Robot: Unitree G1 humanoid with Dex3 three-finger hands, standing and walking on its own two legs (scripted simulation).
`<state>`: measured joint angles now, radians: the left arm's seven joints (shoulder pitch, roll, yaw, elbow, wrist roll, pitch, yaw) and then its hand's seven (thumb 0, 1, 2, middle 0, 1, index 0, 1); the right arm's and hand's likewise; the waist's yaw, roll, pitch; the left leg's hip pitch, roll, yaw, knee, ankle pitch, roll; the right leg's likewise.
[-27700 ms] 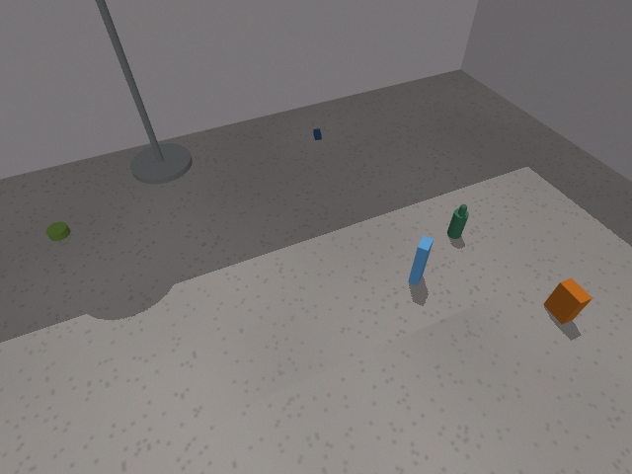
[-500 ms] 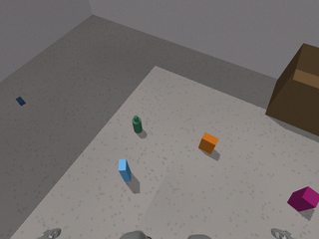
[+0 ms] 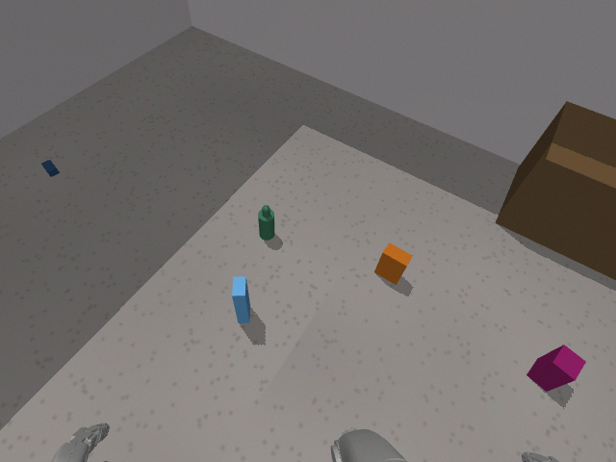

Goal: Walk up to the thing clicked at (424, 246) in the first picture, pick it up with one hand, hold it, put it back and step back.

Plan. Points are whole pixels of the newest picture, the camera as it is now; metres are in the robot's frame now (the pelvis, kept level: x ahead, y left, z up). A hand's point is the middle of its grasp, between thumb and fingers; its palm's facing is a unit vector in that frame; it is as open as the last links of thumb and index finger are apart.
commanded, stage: step back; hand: left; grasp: from the side
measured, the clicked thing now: (241, 301) +0.61 +0.18 -0.66
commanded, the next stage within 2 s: none
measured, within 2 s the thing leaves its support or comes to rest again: neither
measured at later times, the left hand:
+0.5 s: hand out of the picture -0.04 +0.23 -0.15, palm faces -0.03 -0.92 -0.40, open 7.4 cm
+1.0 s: hand out of the picture -0.27 +0.19 -0.15, palm faces -0.06 -0.92 -0.40, open 7.4 cm
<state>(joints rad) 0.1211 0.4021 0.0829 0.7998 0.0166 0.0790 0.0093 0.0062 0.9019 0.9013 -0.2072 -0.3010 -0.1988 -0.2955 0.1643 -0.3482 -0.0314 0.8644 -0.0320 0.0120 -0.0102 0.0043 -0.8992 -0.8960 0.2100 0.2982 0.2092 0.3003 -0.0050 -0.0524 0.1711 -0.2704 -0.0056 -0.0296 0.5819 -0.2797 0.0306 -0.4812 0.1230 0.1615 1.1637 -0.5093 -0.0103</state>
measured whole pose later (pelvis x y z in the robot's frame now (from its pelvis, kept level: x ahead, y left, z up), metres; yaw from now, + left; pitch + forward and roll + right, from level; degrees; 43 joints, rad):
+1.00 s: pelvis -0.34 -0.09 -0.02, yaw -3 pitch -2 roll +1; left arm 0.25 0.38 0.08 0.86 0.05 0.08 -0.03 0.01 0.90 0.90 -0.21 -0.30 -0.20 -0.30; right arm 0.14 -0.42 -0.06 0.82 -0.02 0.06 -0.04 0.00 -0.90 -0.90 0.21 0.30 0.21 0.30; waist 0.04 0.00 0.12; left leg -0.58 -0.05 -0.13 0.94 -0.43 -0.02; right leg -0.28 -0.01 0.04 0.72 -0.41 -0.01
